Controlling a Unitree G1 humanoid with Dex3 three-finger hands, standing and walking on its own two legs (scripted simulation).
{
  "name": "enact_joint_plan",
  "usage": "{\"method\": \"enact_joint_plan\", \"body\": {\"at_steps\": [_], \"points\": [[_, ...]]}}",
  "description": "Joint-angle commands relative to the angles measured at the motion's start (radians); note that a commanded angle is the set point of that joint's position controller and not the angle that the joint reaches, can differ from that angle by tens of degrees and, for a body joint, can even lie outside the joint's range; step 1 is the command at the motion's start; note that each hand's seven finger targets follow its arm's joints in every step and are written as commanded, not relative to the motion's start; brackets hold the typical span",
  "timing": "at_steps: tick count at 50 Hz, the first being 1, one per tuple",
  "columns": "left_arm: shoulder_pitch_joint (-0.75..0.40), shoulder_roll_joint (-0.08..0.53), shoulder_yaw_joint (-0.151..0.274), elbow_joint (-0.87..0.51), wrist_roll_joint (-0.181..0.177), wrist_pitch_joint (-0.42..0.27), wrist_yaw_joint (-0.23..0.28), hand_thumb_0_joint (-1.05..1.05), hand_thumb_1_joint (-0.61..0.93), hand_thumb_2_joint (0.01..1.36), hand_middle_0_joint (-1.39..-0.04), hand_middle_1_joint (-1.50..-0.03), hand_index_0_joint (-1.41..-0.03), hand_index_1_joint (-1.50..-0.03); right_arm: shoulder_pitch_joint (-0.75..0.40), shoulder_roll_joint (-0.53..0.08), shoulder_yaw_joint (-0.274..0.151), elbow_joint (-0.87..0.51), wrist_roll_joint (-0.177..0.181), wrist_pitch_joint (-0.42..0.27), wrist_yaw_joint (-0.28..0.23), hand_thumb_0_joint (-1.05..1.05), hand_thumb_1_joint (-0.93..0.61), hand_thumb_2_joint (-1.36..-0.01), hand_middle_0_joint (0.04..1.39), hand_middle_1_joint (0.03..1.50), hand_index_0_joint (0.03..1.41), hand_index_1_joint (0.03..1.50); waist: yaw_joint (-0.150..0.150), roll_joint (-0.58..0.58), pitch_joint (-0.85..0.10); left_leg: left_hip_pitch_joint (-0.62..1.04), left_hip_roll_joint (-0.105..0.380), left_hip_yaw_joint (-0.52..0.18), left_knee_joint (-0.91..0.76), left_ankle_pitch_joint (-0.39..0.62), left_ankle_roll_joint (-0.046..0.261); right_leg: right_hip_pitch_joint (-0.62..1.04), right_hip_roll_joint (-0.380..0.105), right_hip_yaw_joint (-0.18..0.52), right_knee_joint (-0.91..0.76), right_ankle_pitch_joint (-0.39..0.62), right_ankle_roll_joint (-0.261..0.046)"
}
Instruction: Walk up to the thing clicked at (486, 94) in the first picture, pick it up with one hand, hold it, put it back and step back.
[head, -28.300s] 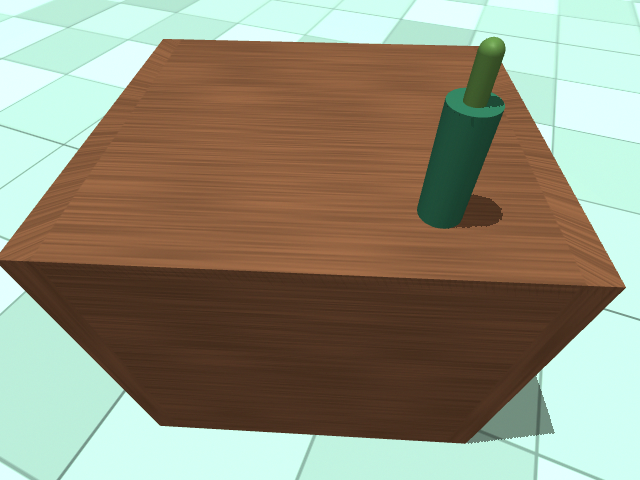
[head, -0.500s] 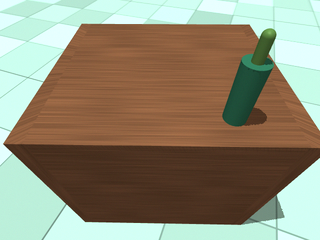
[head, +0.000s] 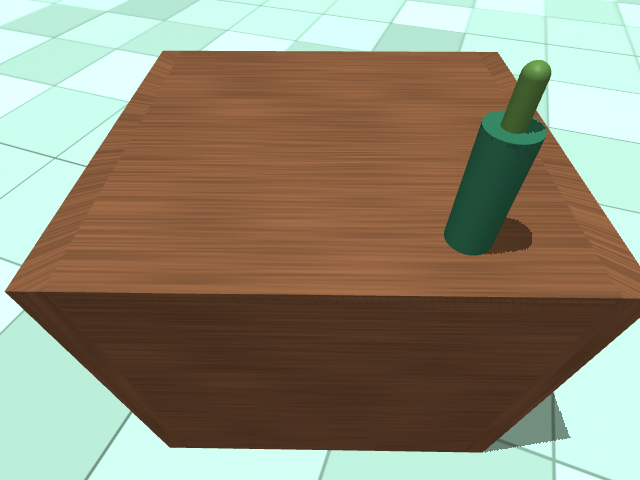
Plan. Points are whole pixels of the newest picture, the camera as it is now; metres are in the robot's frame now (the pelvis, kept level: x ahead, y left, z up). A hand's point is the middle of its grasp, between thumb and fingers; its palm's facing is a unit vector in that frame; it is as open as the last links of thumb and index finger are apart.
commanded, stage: stand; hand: right
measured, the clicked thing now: (497, 167) +0.47 -0.21 +0.15
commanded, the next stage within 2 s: step back in 0.26 s
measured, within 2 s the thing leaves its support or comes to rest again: neither
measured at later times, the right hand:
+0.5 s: hand out of the picture +0.05 -0.28 -0.17, palm faces +0.00 +0.93 -0.38, open 7.4 cm
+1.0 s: hand out of the picture -0.08 -0.27 -0.18, palm faces +0.04 +0.92 -0.40, open 7.4 cm
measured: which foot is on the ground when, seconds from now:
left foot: down 0.00-0.50, up 0.52-0.64, down 0.66-1.00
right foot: down 0.00-0.64, up 0.66-0.96, down 0.98-1.00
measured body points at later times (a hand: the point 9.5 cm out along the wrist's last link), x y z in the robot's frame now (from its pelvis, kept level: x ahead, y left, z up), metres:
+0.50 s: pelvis -0.05 +0.00 -0.02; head +0.02 +0.00 +0.42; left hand +0.06 +0.32 -0.14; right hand +0.05 -0.32 -0.14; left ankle -0.02 +0.14 -0.75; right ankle +0.01 -0.14 -0.75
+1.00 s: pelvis -0.14 +0.01 -0.03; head -0.06 +0.00 +0.41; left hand +0.00 +0.32 -0.15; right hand -0.08 -0.31 -0.15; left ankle -0.10 +0.15 -0.75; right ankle -0.16 -0.10 -0.75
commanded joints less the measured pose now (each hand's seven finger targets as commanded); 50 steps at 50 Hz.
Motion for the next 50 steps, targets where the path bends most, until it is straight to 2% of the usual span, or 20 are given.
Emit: {"method": "enact_joint_plan", "body": {"at_steps": [1,12,13,17,20,23,25,26,29,31,32,33,35,37,40,44,46,48,49,50], "points": [[-0.032,0.216,0.042,-0.058,0.006,-0.024,0.016,0.000,0.900,0.900,-0.200,-0.300,-0.200,-0.300,-0.030,-0.215,-0.041,-0.055,-0.002,-0.021,-0.018,0.000,-0.900,-0.900,0.200,0.300,0.200,0.300,0.002,0.003,-0.075,-0.011,0.103,-0.060,-0.050,0.170,0.038,0.025,-0.103,0.065,-0.045,0.183,-0.044],[-0.031,0.217,0.041,-0.056,0.005,-0.026,0.015,0.000,0.900,0.900,-0.200,-0.300,-0.200,-0.300,-0.028,-0.212,-0.042,-0.050,-0.002,-0.020,-0.015,0.000,-0.900,-0.900,0.200,0.300,0.200,0.300,0.001,0.001,-0.054,-0.031,0.097,-0.063,-0.064,0.110,0.039,0.014,-0.099,0.068,-0.058,0.126,-0.040],[-0.035,0.275,0.080,-0.101,-0.009,-0.015,0.018,0.000,0.900,0.900,-0.200,-0.300,-0.200,-0.300,-0.061,-0.269,-0.064,-0.069,0.003,0.000,-0.013,0.000,-0.900,-0.900,0.200,0.300,0.200,0.300,0.009,-0.006,0.036,-0.084,0.087,-0.086,0.036,0.262,0.067,-0.061,-0.084,0.078,0.041,0.323,-0.048],[-0.020,0.252,0.085,-0.147,-0.014,0.001,0.024,0.000,0.900,0.900,-0.200,-0.300,-0.200,-0.300,-0.027,-0.259,-0.077,-0.106,0.015,0.015,-0.014,0.000,-0.900,-0.900,0.200,0.300,0.200,0.300,-0.007,0.016,-0.074,-0.096,0.095,-0.079,0.107,0.348,0.104,-0.024,-0.064,0.059,0.153,0.348,-0.085],[-0.021,0.254,0.085,-0.186,-0.005,0.011,0.022,0.000,0.900,0.900,-0.200,-0.300,-0.200,-0.300,-0.041,-0.270,-0.092,-0.140,0.016,0.028,-0.012,0.000,-0.900,-0.900,0.200,0.300,0.200,0.300,-0.008,0.014,-0.130,-0.099,0.076,-0.070,0.187,0.240,0.121,-0.064,-0.084,0.092,0.174,0.285,-0.117],[-0.011,0.296,0.102,-0.219,0.001,0.017,0.021,0.000,0.900,0.900,-0.200,-0.300,-0.200,-0.300,-0.033,-0.242,-0.092,-0.171,0.016,0.041,-0.010,0.000,-0.900,-0.900,0.200,0.300,0.200,0.300,0.007,-0.051,-0.174,-0.122,0.007,-0.037,0.345,0.107,0.097,-0.085,-0.179,0.181,0.136,0.318,-0.189],[-0.055,0.337,0.114,-0.252,0.014,0.019,0.024,0.000,0.900,0.900,-0.200,-0.300,-0.200,-0.300,0.006,-0.218,-0.092,-0.182,0.010,0.054,-0.003,0.000,-0.900,-0.900,0.200,0.300,0.200,0.300,0.005,-0.206,-0.155,-0.169,-0.093,0.008,0.561,-0.243,0.068,-0.133,-0.312,0.316,0.048,0.341,-0.282],[-0.081,0.351,0.118,-0.273,0.027,0.019,0.024,0.000,0.900,0.900,-0.200,-0.300,-0.200,-0.300,0.044,-0.219,-0.096,-0.184,0.002,0.061,0.000,0.000,-0.900,-0.900,0.200,0.300,0.200,0.300,-0.005,-0.239,-0.133,-0.169,-0.073,-0.034,0.654,-0.366,0.067,-0.205,-0.351,0.341,0.036,0.310,-0.312],[-0.166,0.319,0.109,-0.322,0.037,0.026,0.029,0.000,0.900,0.900,-0.200,-0.300,-0.200,-0.300,0.126,-0.231,-0.110,-0.183,0.016,0.056,0.008,0.000,-0.900,-0.900,0.200,0.300,0.200,0.300,-0.059,-0.229,-0.122,-0.110,-0.038,-0.074,0.580,-0.316,0.093,-0.311,-0.269,0.228,0.137,0.247,-0.244],[-0.199,0.276,0.095,-0.348,0.029,0.035,0.033,0.000,0.900,0.900,-0.200,-0.300,-0.200,-0.300,0.187,-0.259,-0.121,-0.180,0.000,0.041,0.000,0.000,-0.900,-0.900,0.200,0.300,0.200,0.300,-0.100,-0.086,-0.112,-0.113,0.036,-0.111,0.242,-0.030,0.107,-0.314,-0.115,0.134,0.361,0.096,-0.139],[-0.170,0.214,0.084,-0.356,0.018,0.042,0.037,0.000,0.900,0.900,-0.200,-0.300,-0.200,-0.300,0.145,-0.337,-0.139,-0.194,-0.021,0.032,-0.006,0.000,-0.900,-0.900,0.200,0.300,0.200,0.300,-0.085,0.198,-0.061,-0.136,0.196,-0.387,0.044,0.232,0.137,-0.404,0.085,0.072,0.581,-0.152,-0.068],[-0.126,0.204,0.092,-0.351,0.020,0.046,0.047,0.000,0.900,0.900,-0.200,-0.300,-0.200,-0.300,0.104,-0.386,-0.146,-0.219,-0.035,0.022,-0.012,0.000,-0.900,-0.900,0.200,0.300,0.200,0.300,-0.046,0.222,-0.057,-0.113,0.294,-0.529,0.019,0.375,0.200,-0.465,0.162,0.151,0.694,-0.439,-0.055],[-0.003,0.207,0.090,-0.331,0.016,0.054,0.050,0.000,0.900,0.900,-0.200,-0.300,-0.200,-0.300,0.024,-0.365,-0.132,-0.251,-0.034,0.019,-0.020,0.000,-0.900,-0.900,0.200,0.300,0.200,0.300,0.013,0.131,-0.076,-0.098,0.304,-0.385,0.103,0.604,0.256,-0.456,0.162,0.187,0.838,-0.451,-0.054],[-0.036,0.230,0.105,-0.312,0.020,0.047,0.055,0.000,0.900,0.900,-0.200,-0.300,-0.200,-0.300,-0.014,-0.355,-0.135,-0.279,-0.030,0.015,-0.032,0.000,-0.900,-0.900,0.200,0.300,0.200,0.300,0.000,0.224,-0.065,-0.139,0.327,-0.412,0.118,0.526,0.300,-0.432,0.135,0.203,0.897,-0.404,-0.042],[-0.011,0.242,0.120,-0.314,0.008,0.041,0.033,0.000,0.900,0.900,-0.200,-0.300,-0.200,-0.300,-0.044,-0.292,-0.116,-0.311,-0.033,0.012,-0.041,0.000,-0.900,-0.900,0.200,0.300,0.200,0.300,0.019,0.211,-0.047,-0.077,0.221,-0.250,0.182,0.520,0.270,-0.411,0.120,0.161,0.833,-0.329,-0.023],[-0.050,0.215,0.121,-0.359,0.020,0.024,0.021,0.000,0.900,0.900,-0.200,-0.300,-0.200,-0.300,0.069,-0.294,-0.118,-0.297,-0.017,0.013,-0.044,0.000,-0.900,-0.900,0.200,0.300,0.200,0.300,-0.031,0.159,-0.089,0.063,0.210,-0.244,0.232,0.512,0.253,-0.362,0.083,0.093,0.514,-0.318,-0.006],[-0.009,0.199,0.123,-0.355,0.020,0.018,0.017,0.000,0.900,0.900,-0.200,-0.300,-0.200,-0.300,0.050,-0.302,-0.118,-0.306,-0.010,0.021,-0.041,0.000,-0.900,-0.900,0.200,0.300,0.200,0.300,-0.021,0.176,-0.128,0.048,0.187,-0.204,0.269,0.457,0.224,-0.264,0.068,0.029,0.331,-0.270,-0.020],[0.100,0.182,0.127,-0.310,0.023,0.009,0.021,0.000,0.900,0.900,-0.200,-0.300,-0.200,-0.300,0.011,-0.295,-0.112,-0.317,0.002,0.033,-0.036,0.000,-0.900,-0.900,0.200,0.300,0.200,0.300,0.028,0.146,-0.179,-0.018,0.147,-0.141,0.372,0.434,0.176,-0.076,0.069,-0.007,0.043,-0.010,-0.038],[0.102,0.225,0.136,-0.308,0.030,0.003,0.027,0.000,0.900,0.900,-0.200,-0.300,-0.200,-0.300,0.010,-0.254,-0.097,-0.321,0.008,0.033,-0.034,0.000,-0.900,-0.900,0.200,0.300,0.200,0.300,0.030,0.082,-0.197,-0.126,0.103,-0.131,0.414,0.276,0.130,0.034,0.008,0.096,0.039,0.166,-0.053],[0.081,0.303,0.157,-0.321,0.041,-0.003,0.028,0.000,0.900,0.900,-0.200,-0.300,-0.200,-0.300,0.022,-0.218,-0.084,-0.333,0.020,0.032,-0.033,0.000,-0.900,-0.900,0.200,0.300,0.200,0.300,0.021,-0.119,-0.184,-0.344,-0.015,-0.113,0.540,0.009,0.071,0.121,-0.141,0.349,0.103,0.395,-0.116]]}}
